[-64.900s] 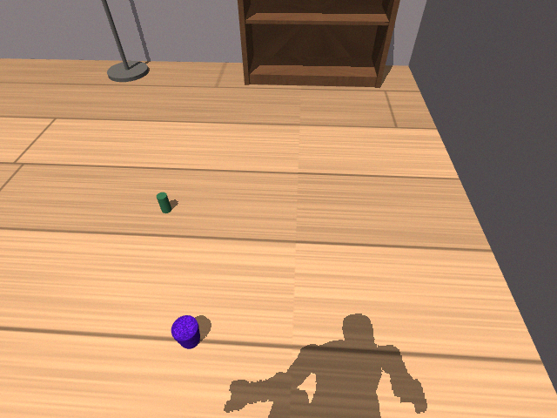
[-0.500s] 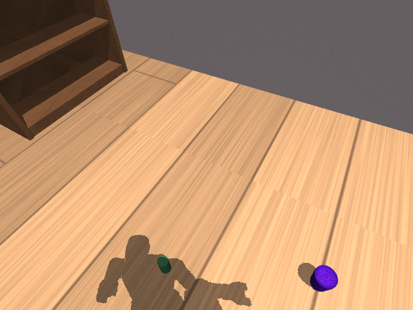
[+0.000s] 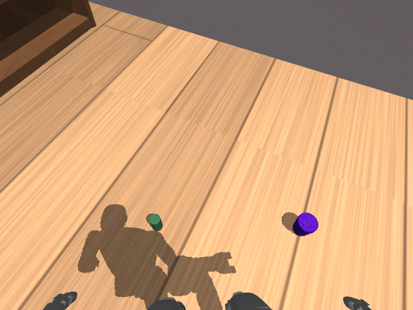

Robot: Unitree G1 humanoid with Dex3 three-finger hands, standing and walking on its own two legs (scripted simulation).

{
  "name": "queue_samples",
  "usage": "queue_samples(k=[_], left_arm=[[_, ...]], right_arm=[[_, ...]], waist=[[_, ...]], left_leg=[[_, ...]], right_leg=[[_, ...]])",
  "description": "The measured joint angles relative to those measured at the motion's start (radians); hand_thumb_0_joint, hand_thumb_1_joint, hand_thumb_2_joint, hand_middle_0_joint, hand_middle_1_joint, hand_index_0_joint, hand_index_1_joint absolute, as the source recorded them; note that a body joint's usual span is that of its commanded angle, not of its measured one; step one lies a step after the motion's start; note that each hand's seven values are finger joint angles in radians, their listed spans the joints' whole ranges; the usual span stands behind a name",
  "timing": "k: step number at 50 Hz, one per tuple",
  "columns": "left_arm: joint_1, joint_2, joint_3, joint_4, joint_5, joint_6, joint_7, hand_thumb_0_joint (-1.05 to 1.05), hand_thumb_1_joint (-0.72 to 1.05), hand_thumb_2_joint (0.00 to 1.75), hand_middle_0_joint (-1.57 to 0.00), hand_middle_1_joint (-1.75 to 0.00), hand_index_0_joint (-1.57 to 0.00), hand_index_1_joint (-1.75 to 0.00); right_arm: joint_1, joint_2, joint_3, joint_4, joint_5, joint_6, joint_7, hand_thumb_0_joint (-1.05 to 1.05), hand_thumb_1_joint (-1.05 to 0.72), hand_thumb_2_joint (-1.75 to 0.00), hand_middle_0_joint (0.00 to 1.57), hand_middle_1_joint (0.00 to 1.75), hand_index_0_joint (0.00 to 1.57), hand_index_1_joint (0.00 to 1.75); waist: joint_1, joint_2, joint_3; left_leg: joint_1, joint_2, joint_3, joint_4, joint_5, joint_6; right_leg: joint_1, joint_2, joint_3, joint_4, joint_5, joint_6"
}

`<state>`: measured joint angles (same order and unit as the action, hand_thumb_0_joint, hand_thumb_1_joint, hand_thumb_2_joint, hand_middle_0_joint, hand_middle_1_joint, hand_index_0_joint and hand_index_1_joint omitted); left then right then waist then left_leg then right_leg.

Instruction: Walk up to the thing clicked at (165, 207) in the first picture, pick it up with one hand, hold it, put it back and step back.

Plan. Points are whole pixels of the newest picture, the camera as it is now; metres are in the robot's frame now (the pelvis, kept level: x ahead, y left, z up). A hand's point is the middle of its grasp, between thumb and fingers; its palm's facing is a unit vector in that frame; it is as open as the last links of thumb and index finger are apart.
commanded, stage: step back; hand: left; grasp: from above
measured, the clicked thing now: (156, 222) +0.51 +0.22 -0.71
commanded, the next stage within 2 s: none
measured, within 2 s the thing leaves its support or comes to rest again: neither
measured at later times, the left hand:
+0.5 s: hand out of the picture +0.00 +0.26 -0.15, palm faces +0.05 -0.93 -0.37, open 7.4 cm
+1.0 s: hand out of the picture -0.23 +0.21 -0.14, palm faces +0.00 -0.91 -0.42, open 7.4 cm
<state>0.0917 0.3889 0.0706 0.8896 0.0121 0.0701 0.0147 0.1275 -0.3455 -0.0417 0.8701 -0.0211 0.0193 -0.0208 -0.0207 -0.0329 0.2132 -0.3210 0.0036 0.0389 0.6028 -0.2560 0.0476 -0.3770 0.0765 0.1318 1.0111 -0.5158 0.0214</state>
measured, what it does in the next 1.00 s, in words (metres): walks backwards: right foot, then left foot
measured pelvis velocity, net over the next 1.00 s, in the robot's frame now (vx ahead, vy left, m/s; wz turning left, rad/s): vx -0.29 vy -0.06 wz -0.01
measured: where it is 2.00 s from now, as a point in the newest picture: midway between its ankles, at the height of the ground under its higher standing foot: outside the picture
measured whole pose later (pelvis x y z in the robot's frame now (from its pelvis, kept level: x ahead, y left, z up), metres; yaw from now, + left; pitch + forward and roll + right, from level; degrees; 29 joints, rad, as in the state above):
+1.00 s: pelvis -0.29 -0.06 +0.00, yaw +0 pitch -3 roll +2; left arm 0.22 0.34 0.07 0.86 0.04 0.06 -0.01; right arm 0.16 -0.42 -0.06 0.85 0.00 0.06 -0.02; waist 0.02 0.03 0.14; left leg -0.53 -0.12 -0.14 1.13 -0.44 -0.02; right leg -0.30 -0.02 0.04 0.66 -0.32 -0.01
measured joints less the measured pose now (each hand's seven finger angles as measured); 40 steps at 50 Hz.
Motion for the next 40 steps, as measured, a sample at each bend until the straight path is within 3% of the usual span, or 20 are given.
queue_samples(k=[3, 5, 7, 10, 12, 14, 17, 20, 22, 24, 27, 29, 32, 36, 40], left_arm=[[0.017, -0.005, 0.004, -0.003, 0.003, -0.006, -0.008, 0.00, 0.90, 0.90, -0.21, -0.30, -0.20, -0.30], [0.031, -0.009, 0.006, -0.004, 0.006, -0.014, -0.013, 0.00, 0.90, 0.90, -0.21, -0.30, -0.20, -0.30], [0.043, -0.030, 0.009, 0.001, 0.016, -0.026, -0.015, 0.00, 0.90, 0.90, -0.21, -0.30, -0.20, -0.30], [0.072, -0.040, 0.002, -0.013, 0.018, -0.026, -0.024, 0.00, 0.90, 0.90, -0.21, -0.30, -0.20, -0.30], [0.077, -0.051, -0.001, -0.020, 0.016, -0.023, -0.019, 0.00, 0.90, 0.90, -0.21, -0.30, -0.21, -0.30], [0.072, -0.055, -0.002, -0.035, 0.019, -0.020, -0.015, 0.00, 0.90, 0.90, -0.21, -0.30, -0.21, -0.30], [0.055, -0.052, -0.002, -0.071, 0.023, -0.024, -0.007, 0.00, 0.90, 0.90, -0.21, -0.31, -0.21, -0.30], [0.032, -0.039, -0.006, -0.108, 0.022, -0.027, -0.002, 0.00, 0.90, 0.90, -0.21, -0.31, -0.21, -0.30], [0.019, -0.026, -0.009, -0.126, 0.015, -0.023, -0.005, 0.00, 0.90, 0.90, -0.21, -0.31, -0.21, -0.30], [0.002, -0.007, -0.007, -0.125, 0.008, -0.013, -0.007, 0.00, 0.90, 0.90, -0.21, -0.30, -0.21, -0.30], [0.007, -0.005, 0.000, -0.097, 0.006, 0.005, 0.003, 0.00, 0.90, 0.90, -0.21, -0.30, -0.20, -0.30], [0.018, 0.000, 0.005, -0.083, -0.001, 0.008, 0.006, 0.00, 0.90, 0.90, -0.21, -0.30, -0.20, -0.30], [0.043, 0.004, 0.012, -0.076, -0.001, 0.001, 0.003, 0.00, 0.90, 0.90, -0.21, -0.30, -0.20, -0.30], [0.073, 0.010, 0.018, -0.065, 0.003, 0.002, -0.003, 0.00, 0.90, 0.90, -0.21, -0.30, -0.20, -0.30], [0.089, 0.010, 0.017, -0.051, 0.005, -0.002, -0.014, 0.00, 0.90, 0.90, -0.21, -0.30, -0.20, -0.30]], right_arm=[[-0.009, -0.009, 0.004, -0.016, -0.001, 0.004, 0.004, 0.00, -0.90, -0.90, 0.21, 0.30, 0.20, 0.30], [-0.012, -0.018, 0.005, -0.020, 0.002, 0.012, 0.007, 0.00, -0.90, -0.90, 0.21, 0.30, 0.21, 0.30], [-0.023, -0.037, 0.001, -0.008, 0.010, 0.023, 0.009, 0.00, -0.90, -0.90, 0.21, 0.30, 0.20, 0.30], [-0.018, -0.039, -0.005, 0.012, 0.020, 0.039, 0.003, 0.00, -0.90, -0.90, 0.21, 0.30, 0.20, 0.30], [-0.003, -0.050, -0.005, 0.015, 0.027, 0.036, 0.002, 0.00, -0.90, -0.90, 0.21, 0.30, 0.20, 0.30], [0.015, -0.059, -0.003, 0.013, 0.030, 0.029, 0.000, 0.00, -0.90, -0.90, 0.21, 0.30, 0.20, 0.30], [0.039, -0.066, -0.002, 0.010, 0.028, 0.026, -0.003, 0.00, -0.90, -0.90, 0.21, 0.30, 0.20, 0.30], [0.050, -0.064, -0.002, 0.010, 0.021, 0.025, -0.002, 0.00, -0.90, -0.90, 0.21, 0.30, 0.20, 0.30], [0.054, -0.061, -0.005, 0.011, 0.015, 0.017, 0.003, 0.00, -0.90, -0.90, 0.21, 0.30, 0.20, 0.30], [0.043, -0.039, -0.009, 0.018, 0.001, 0.010, 0.006, 0.00, -0.90, -0.90, 0.21, 0.30, 0.20, 0.30], [0.042, -0.024, 0.001, 0.009, -0.007, 0.005, 0.021, 0.00, -0.90, -0.90, 0.21, 0.30, 0.20, 0.30], [0.039, -0.013, 0.008, 0.005, -0.009, 0.003, 0.017, 0.00, -0.90, -0.90, 0.21, 0.30, 0.20, 0.30], [0.026, -0.007, 0.009, -0.010, -0.008, 0.002, 0.009, 0.00, -0.90, -0.90, 0.21, 0.30, 0.20, 0.30], [0.001, -0.008, 0.006, -0.045, -0.004, -0.004, 0.003, 0.00, -0.90, -0.90, 0.21, 0.30, 0.21, 0.30], [-0.023, -0.026, 0.005, -0.073, -0.008, 0.003, 0.007, 0.00, -0.90, -0.90, 0.21, 0.30, 0.21, 0.30]], waist=[[0.005, 0.012, -0.002], [0.011, 0.022, -0.014], [0.006, 0.070, -0.015], [0.019, 0.060, -0.036], [0.026, 0.059, -0.047], [0.028, 0.059, -0.054], [0.030, 0.058, -0.053], [0.026, 0.047, -0.042], [0.020, 0.037, -0.037], [0.026, -0.009, -0.016], [0.015, -0.006, -0.023], [0.014, -0.009, -0.033], [0.024, -0.007, -0.040], [0.030, -0.001, -0.033], [0.036, 0.016, -0.028]], left_leg=[[-0.031, 0.012, 0.015, 0.032, 0.003, -0.009], [-0.059, 0.020, 0.021, 0.065, -0.001, -0.020], [-0.084, 0.043, -0.008, 0.104, -0.006, -0.031], [-0.135, -0.050, -0.103, 0.318, -0.211, -0.045], [-0.153, -0.105, -0.150, 0.460, -0.227, -0.053], [-0.144, -0.127, -0.165, 0.522, -0.228, -0.060], [-0.086, -0.113, -0.152, 0.459, -0.251, -0.069], [-0.001, -0.072, -0.114, 0.265, -0.247, -0.064], [0.066, -0.047, -0.087, 0.086, -0.151, -0.055], [0.080, -0.069, -0.063, 0.044, -0.102, -0.028], [0.055, -0.047, -0.070, 0.052, -0.082, -0.016], [0.051, -0.031, -0.070, 0.019, -0.049, -0.018], [0.036, -0.009, -0.060, -0.013, -0.006, -0.020], [0.000, 0.017, -0.044, -0.014, 0.032, -0.026], [-0.059, 0.045, -0.030, 0.020, 0.060, -0.046]], right_leg=[[0.058, -0.033, -0.038, -0.152, 0.026, -0.010], [0.116, -0.050, -0.064, -0.302, 0.107, -0.028], [0.138, -0.027, -0.092, -0.356, 0.144, -0.033], [0.116, -0.048, -0.083, -0.346, 0.156, -0.044], [0.113, -0.064, -0.082, -0.375, 0.185, -0.043], [0.102, -0.075, -0.087, -0.398, 0.212, -0.041], [0.078, -0.085, -0.105, -0.408, 0.240, -0.038], [0.043, -0.096, -0.130, -0.386, 0.252, -0.031], [0.009, -0.105, -0.145, -0.346, 0.249, -0.021], [-0.019, -0.121, -0.115, -0.297, 0.239, -0.023], [-0.072, -0.020, -0.018, -0.076, 0.014, -0.039], [-0.098, 0.030, 0.018, 0.080, -0.012, -0.044], [-0.094, 0.046, 0.023, 0.192, 0.000, -0.026], [-0.028, 0.015, 0.013, 0.120, -0.001, 0.004], [0.069, -0.040, -0.041, -0.124, 0.026, -0.003]])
